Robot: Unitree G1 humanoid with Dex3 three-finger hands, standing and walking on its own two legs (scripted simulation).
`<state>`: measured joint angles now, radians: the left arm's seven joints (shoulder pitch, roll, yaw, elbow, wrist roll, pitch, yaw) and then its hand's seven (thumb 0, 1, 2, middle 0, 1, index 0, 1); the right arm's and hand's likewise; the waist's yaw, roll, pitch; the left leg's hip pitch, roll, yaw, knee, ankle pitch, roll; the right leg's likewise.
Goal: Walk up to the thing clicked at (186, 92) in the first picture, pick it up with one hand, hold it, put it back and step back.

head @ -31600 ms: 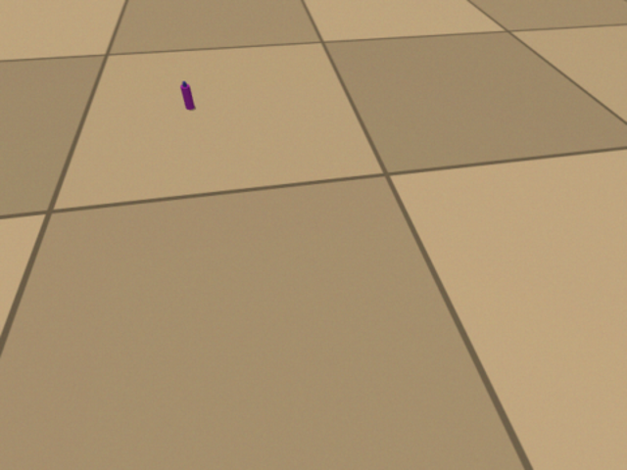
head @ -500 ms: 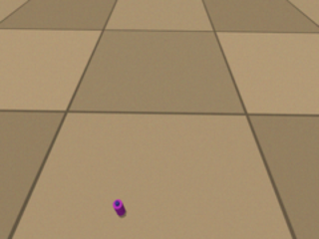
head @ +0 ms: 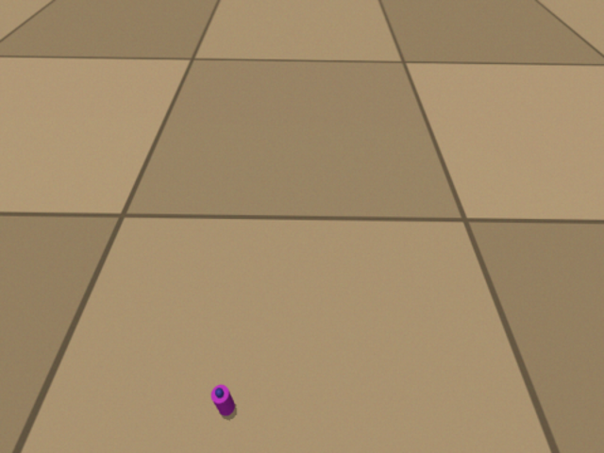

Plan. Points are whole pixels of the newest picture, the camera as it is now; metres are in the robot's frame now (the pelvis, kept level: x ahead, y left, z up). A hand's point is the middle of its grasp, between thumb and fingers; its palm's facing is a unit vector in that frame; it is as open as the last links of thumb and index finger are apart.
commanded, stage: stand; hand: left
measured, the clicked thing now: (222, 399) +0.38 +0.22 -0.70
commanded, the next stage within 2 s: step back in 0.28 s
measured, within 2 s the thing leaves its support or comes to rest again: neither
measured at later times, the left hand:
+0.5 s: hand out of the picture +0.07 +0.27 -0.17, palm faces -0.02 -0.92 -0.39, open 7.4 cm
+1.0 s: hand out of the picture +0.01 +0.28 -0.18, palm faces -0.12 -0.91 -0.39, open 7.4 cm
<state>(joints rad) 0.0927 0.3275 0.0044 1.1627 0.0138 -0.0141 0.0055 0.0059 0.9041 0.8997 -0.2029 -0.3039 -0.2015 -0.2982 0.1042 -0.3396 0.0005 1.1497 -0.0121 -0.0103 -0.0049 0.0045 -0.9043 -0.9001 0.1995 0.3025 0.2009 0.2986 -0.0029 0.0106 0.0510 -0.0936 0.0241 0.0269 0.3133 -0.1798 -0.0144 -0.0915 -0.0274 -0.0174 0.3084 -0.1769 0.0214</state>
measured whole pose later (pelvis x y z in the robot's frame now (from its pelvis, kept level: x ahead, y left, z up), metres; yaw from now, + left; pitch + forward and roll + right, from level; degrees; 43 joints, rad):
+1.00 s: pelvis -0.13 +0.03 -0.03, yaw -4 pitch -1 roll +0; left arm 0.11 0.38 0.07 0.86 0.02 0.04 0.01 0.01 0.90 0.90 -0.20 -0.30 -0.20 -0.30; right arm 0.16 -0.37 -0.04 0.85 -0.02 0.03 -0.02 0.00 -0.90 -0.90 0.20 0.30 0.20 0.30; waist -0.02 -0.01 0.20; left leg -0.38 0.03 0.04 0.71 -0.31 0.02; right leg -0.29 0.04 0.08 0.72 -0.41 0.00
